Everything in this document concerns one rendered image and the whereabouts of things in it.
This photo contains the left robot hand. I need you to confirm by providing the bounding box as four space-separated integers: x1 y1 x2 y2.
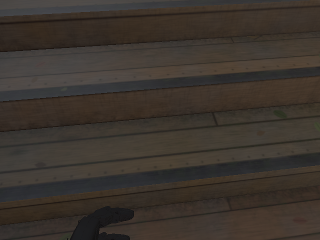
67 206 134 240

